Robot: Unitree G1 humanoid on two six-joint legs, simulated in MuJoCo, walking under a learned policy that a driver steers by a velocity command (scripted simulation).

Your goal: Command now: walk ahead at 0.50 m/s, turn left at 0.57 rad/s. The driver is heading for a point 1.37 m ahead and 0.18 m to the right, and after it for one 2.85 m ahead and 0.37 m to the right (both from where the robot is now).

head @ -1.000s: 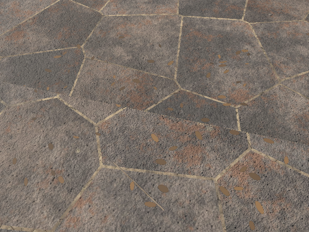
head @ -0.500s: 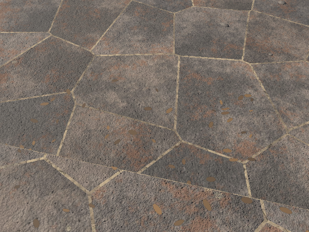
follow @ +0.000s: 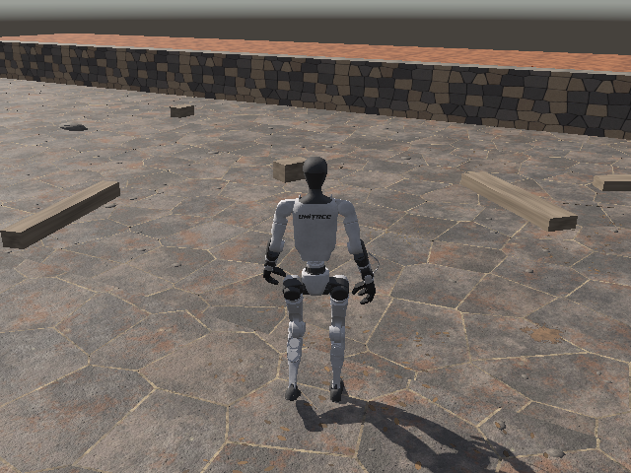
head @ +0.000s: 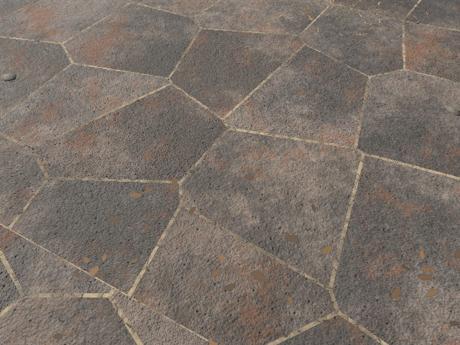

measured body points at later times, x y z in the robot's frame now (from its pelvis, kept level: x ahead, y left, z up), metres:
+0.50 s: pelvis +0.26 +0.06 +0.00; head +0.27 +0.06 +0.45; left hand +0.32 +0.30 -0.14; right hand +0.34 -0.20 -0.12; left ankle +0.28 +0.15 -0.74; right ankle +0.20 -0.09 -0.66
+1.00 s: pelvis +0.54 -0.07 -0.12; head +0.57 -0.10 +0.33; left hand +0.79 +0.06 -0.23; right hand +0.32 -0.21 -0.26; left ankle +0.30 +0.16 -0.71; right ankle +0.62 -0.20 -0.86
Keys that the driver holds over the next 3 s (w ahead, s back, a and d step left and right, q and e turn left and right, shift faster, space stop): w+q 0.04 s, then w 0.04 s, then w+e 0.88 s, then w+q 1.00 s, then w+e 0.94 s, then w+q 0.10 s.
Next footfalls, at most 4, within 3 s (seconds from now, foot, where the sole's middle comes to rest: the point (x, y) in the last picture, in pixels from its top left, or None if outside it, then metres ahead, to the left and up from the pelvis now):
0.32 left None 0.32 0.15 -0.78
1.00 right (303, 321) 0.65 -0.22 -0.91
1.44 left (259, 232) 1.00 -0.10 -0.91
1.92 right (306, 179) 1.26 -0.31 -0.91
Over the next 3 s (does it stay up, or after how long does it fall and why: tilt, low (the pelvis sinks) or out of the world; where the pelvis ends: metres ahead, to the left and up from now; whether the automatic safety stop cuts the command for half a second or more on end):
stays up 1.64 -0.26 -0.15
